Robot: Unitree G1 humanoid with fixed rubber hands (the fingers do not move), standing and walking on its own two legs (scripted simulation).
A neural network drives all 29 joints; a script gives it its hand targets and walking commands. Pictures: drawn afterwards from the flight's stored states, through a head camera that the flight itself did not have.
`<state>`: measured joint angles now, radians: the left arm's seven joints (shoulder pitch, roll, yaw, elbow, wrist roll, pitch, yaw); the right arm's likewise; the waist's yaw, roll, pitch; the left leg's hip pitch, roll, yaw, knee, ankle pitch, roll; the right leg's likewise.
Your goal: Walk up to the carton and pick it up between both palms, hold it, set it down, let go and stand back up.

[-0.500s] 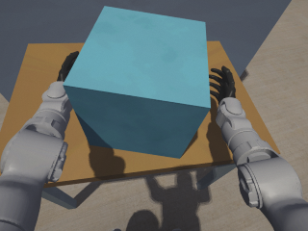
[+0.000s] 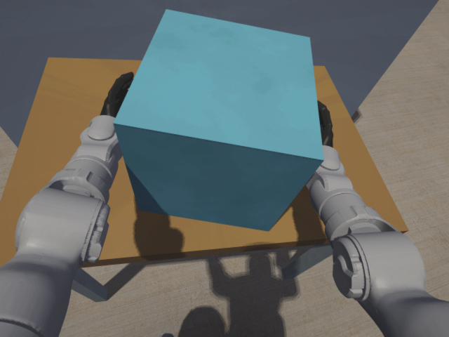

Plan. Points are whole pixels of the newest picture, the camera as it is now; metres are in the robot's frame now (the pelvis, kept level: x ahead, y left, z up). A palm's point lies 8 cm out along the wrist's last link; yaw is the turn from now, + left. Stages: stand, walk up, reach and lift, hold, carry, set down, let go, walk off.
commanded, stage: reach and lift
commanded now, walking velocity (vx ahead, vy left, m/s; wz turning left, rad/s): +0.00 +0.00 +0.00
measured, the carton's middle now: (220, 127) +0.49 +0.00 +0.05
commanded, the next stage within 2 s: none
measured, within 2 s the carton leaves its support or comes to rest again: leaves its support in 1.80 s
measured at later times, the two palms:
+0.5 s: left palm (117, 116) +0.47 +0.19 +0.08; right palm (321, 146) +0.43 -0.18 +0.08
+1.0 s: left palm (115, 120) +0.47 +0.19 +0.08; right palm (320, 150) +0.42 -0.18 +0.08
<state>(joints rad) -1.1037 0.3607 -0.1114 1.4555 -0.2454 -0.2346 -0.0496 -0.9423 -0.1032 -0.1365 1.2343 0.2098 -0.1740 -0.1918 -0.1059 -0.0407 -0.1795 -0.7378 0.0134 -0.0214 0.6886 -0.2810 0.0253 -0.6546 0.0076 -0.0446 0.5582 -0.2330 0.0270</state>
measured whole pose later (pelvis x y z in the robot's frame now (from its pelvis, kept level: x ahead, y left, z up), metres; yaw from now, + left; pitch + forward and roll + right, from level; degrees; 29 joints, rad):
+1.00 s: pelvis +0.03 -0.01 +0.03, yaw +0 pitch +9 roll -1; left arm -0.89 0.27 0.32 1.29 0.15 -0.28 -0.14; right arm -0.70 0.10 -0.56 0.94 -0.31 -0.27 -0.10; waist -0.05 -0.04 -0.03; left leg -0.35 0.00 0.01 0.41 -0.22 0.02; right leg -0.29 -0.01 -0.04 0.31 -0.18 0.02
